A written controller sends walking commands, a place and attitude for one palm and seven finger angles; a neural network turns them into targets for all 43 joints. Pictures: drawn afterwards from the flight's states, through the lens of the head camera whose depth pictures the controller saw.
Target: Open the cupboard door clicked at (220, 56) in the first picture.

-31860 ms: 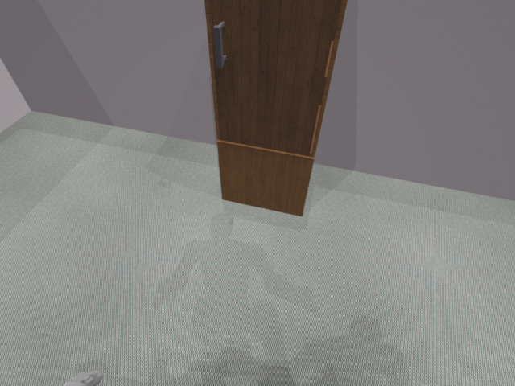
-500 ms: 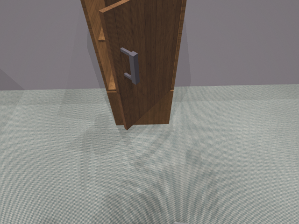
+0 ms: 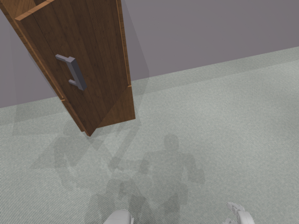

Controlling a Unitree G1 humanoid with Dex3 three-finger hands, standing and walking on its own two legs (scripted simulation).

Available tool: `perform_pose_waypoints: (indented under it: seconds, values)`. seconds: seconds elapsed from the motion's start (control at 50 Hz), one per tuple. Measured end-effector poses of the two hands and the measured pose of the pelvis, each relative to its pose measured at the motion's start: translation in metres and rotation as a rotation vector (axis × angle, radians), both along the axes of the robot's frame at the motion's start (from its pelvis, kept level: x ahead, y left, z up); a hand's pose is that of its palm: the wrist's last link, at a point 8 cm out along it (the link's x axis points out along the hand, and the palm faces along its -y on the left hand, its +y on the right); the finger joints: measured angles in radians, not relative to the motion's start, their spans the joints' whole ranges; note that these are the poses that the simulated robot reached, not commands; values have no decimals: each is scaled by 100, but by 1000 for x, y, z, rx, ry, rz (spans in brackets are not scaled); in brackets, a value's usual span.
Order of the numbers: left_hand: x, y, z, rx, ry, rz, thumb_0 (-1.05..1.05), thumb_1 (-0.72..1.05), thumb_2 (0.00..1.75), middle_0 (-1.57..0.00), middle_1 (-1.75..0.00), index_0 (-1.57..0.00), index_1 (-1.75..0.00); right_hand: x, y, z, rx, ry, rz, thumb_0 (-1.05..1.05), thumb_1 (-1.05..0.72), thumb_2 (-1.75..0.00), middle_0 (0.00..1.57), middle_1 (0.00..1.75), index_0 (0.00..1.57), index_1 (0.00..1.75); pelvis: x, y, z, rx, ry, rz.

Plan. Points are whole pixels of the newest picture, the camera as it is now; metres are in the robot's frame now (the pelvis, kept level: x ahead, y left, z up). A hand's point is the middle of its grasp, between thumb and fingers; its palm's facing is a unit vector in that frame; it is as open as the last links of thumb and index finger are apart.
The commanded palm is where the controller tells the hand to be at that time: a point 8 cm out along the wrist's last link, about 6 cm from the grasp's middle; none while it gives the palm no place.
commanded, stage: walk to a spot facing it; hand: left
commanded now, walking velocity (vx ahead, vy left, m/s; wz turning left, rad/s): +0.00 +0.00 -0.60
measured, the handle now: (71, 72) +0.52 +0.31 +0.06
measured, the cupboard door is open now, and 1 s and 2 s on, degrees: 48 48 48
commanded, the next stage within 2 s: none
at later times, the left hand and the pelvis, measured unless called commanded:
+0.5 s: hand (102, 203) +0.18 +0.17 -0.17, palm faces -0.31 -0.91 -0.29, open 7.4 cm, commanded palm none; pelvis +0.00 +0.00 -0.02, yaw -19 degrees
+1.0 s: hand (130, 180) +0.26 +0.09 -0.17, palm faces -0.58 -0.80 -0.15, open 7.4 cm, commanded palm none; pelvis +0.07 -0.02 +0.00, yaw -37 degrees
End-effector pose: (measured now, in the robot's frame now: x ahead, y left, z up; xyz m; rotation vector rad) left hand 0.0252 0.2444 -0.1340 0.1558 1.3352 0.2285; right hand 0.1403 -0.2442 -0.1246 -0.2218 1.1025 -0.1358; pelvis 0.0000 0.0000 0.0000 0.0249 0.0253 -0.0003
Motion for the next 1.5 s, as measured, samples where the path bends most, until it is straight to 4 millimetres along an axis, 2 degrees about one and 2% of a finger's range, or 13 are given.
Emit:
perform_pose_waypoints:
  seconds: [0.12, 0.28, 0.38, 0.52, 0.6, 0.72, 0.84, 0.94, 1.08, 1.24, 1.32, 1.44, 1.5]
  values:
    - [16, 22, -19, -29, 8, -53, 1, 90, 90, -20, -30, -21, -30, -16, 14, 3, -35, -30, -51, 1, -91, -90, 20, 30, 20, 30, 2, 21, -10, -39, 18, -59]
    - [73, 39, -10, -28, -53, -177, 1, 91, 90, -20, -30, -20, -30, -93, 21, 6, -53, 111, -137, 1, -91, -90, 20, 30, 20, 30, 2, 27, -1, -56, -5, -156]
    - [114, 22, -2, -13, -83, -298, 1, 91, 90, -20, -30, -20, -30, -141, 12, -3, -23, 169, -252, 1, -91, -90, 20, 30, 20, 30, 4, 19, -2, -56, -5, -239]
    - [164, -31, 0, 27, -166, -468, 1, 91, 90, -20, -30, -20, -30, -197, -18, -33, 24, 229, -424, 1, -91, -90, 20, 30, 20, 30, 3, -6, -20, -34, -16, -341]
    - [167, -52, 5, 23, -151, -514, 0, 91, 90, -20, -30, -20, -30, -202, -28, -24, 23, 220, -483, 1, -91, -90, 20, 30, 20, 30, 2, -10, -11, -19, -20, -393]
    - [171, -72, 0, -26, -105, -584, 0, 90, 90, -20, -30, -21, -30, -190, -31, -7, 7, 139, -541, 1, -91, -90, 20, 30, 20, 30, 9, -9, -4, -11, -7, -467]
    - [191, -73, -18, -89, -81, -609, 1, 90, 90, -20, -30, -21, -30, -177, -15, -2, -32, 84, -571, 1, -91, -90, 20, 30, 20, 30, 35, 0, -12, -42, 21, -528]
    - [227, -85, -15, -109, -62, -679, 1, 91, 90, -20, -30, -21, -30, -193, 11, 7, -17, 139, -638, 0, -91, -90, 20, 30, 20, 30, 58, -7, -3, -52, 23, -596]
    - [291, -148, -6, -127, -91, -809, 1, 91, 90, -20, -30, -20, -30, -227, 46, 9, 71, 286, -783, 1, -91, -90, 20, 30, 20, 30, 88, -37, 2, -54, 32, -699]
    - [362, -290, -13, -160, -181, -1012, 1, 91, 90, -19, -30, -20, -30, -259, 64, -15, 231, 457, -964, 1, -91, -90, 20, 30, 20, 30, 119, -104, -21, -41, 14, -804]
    - [376, -337, -15, -161, -254, -1024, 1, 91, 90, -20, -30, -20, -30, -248, 27, -30, 270, 460, -1015, 1, -91, -90, 20, 30, 20, 30, 127, -141, -28, -33, -19, -844]
    - [365, -351, -4, -100, -126, -1028, 0, 91, 90, -20, -30, -20, -30, -173, -90, -19, 155, 210, -1009, 1, -91, -90, 20, 30, 20, 30, 149, -182, -5, -27, -11, -887]
    - [371, -351, 0, -67, -89, -1008, 0, 94, 90, -20, -30, -21, -30, -133, -142, -11, 108, 101, -986, 1, -91, -90, 20, 30, 20, 30, 164, -203, 0, -21, 0, -906]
